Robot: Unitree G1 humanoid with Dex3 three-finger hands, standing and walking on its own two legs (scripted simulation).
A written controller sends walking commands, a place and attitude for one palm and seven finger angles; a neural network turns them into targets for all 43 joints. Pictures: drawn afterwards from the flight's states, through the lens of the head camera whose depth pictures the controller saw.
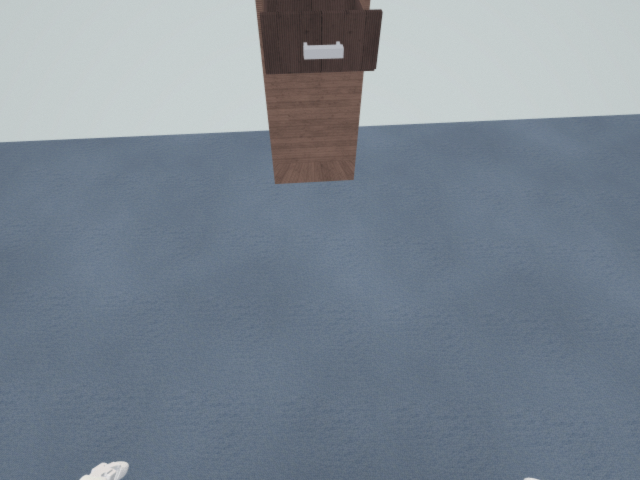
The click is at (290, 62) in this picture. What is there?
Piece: drawer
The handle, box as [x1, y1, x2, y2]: [303, 41, 343, 59]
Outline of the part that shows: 342,44 340,44 339,41 336,41 335,45 307,45 306,42 304,42 304,59 342,57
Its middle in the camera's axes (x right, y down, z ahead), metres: +0.00 -0.54 +1.10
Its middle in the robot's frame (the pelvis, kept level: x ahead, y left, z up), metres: +1.19 +0.06 +0.01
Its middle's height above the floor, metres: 0.78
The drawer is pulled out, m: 0.30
